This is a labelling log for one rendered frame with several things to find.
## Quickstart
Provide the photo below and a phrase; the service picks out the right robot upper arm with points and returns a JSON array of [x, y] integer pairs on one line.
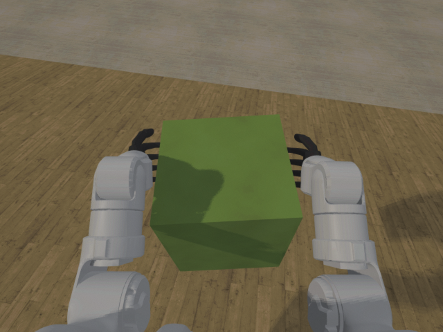
[[348, 303]]

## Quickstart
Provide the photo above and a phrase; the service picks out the right robot hand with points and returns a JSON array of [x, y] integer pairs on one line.
[[312, 151]]

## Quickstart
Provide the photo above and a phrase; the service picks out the left robot hand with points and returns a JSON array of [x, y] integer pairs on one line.
[[137, 144]]

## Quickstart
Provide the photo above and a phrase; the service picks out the carton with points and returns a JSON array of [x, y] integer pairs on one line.
[[224, 195]]

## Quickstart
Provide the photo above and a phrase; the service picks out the left robot forearm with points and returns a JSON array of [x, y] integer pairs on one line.
[[118, 199]]

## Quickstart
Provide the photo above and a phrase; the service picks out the right robot forearm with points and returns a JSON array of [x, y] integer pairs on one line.
[[341, 229]]

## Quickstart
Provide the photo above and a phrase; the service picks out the left robot upper arm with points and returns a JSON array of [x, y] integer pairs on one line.
[[108, 301]]

